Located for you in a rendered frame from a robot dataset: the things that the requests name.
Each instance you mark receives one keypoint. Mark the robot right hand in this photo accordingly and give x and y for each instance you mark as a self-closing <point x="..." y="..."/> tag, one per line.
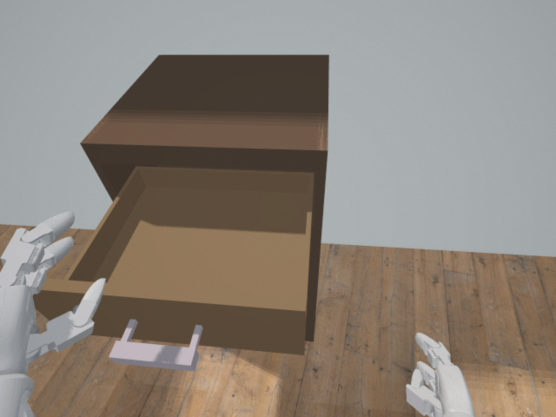
<point x="448" y="391"/>

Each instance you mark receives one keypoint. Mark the cabinet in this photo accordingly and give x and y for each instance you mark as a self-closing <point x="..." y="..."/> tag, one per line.
<point x="241" y="112"/>

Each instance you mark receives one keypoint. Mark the handle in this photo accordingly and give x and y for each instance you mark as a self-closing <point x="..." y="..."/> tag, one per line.
<point x="152" y="355"/>

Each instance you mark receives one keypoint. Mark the drawer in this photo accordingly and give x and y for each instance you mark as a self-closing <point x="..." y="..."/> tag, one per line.
<point x="222" y="248"/>

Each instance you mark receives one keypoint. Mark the robot left hand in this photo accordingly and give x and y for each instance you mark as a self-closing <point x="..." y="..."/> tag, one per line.
<point x="25" y="261"/>

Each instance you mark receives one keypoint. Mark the left robot forearm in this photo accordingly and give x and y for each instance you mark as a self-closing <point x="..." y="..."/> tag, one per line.
<point x="15" y="390"/>

